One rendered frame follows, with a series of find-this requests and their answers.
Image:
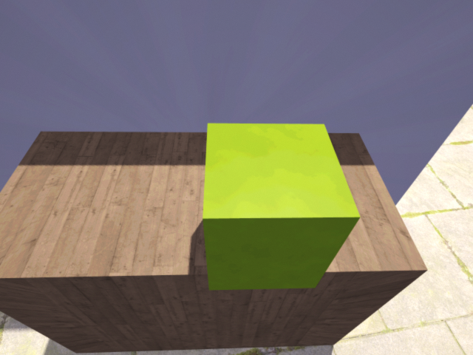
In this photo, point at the carton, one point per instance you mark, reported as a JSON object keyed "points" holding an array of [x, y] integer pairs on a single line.
{"points": [[277, 207]]}

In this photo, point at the pedestal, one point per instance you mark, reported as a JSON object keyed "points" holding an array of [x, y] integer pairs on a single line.
{"points": [[102, 249]]}

